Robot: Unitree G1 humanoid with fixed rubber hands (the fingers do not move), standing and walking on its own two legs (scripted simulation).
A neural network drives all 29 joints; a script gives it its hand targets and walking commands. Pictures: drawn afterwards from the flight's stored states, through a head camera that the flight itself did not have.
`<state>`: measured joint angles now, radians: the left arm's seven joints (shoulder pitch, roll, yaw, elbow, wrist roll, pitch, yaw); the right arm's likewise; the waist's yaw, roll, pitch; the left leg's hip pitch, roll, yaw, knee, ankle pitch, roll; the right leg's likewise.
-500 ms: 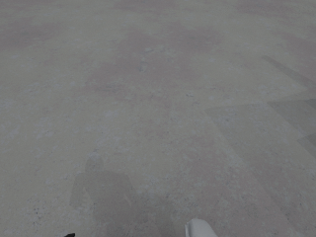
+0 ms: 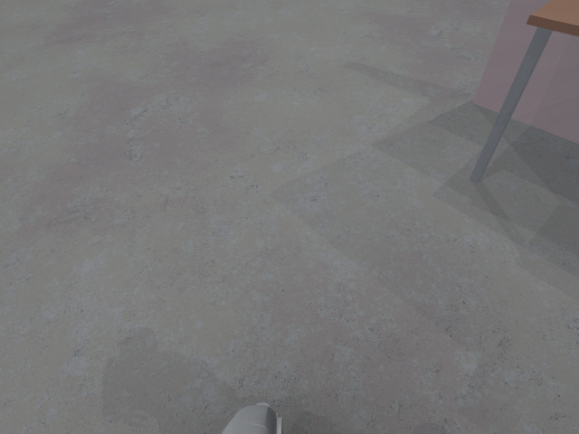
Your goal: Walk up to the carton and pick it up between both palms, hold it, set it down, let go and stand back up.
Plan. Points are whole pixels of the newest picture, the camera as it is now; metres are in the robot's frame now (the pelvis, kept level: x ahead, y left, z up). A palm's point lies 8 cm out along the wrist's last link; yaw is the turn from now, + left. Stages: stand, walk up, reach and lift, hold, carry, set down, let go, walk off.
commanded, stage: walk up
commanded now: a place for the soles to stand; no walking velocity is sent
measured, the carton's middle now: out of the picture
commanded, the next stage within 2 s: none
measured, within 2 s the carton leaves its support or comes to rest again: neither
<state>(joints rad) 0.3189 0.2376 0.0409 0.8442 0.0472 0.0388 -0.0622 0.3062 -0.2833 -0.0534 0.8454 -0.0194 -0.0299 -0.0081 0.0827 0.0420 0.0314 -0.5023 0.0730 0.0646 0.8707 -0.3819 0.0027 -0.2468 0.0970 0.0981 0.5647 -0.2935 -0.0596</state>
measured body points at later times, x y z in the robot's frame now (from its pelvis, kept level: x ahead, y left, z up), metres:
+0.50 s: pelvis +0.17 -0.07 +0.00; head +0.19 -0.07 +0.45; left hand +0.37 +0.13 -0.13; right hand +0.06 -0.33 -0.12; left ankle +0.14 +0.09 -0.73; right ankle +0.24 -0.29 -0.68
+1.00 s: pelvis +0.35 -0.27 -0.02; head +0.37 -0.25 +0.43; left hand +0.54 -0.09 -0.16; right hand +0.29 -0.54 -0.11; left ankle +0.53 -0.25 -0.73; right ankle +0.27 -0.30 -0.73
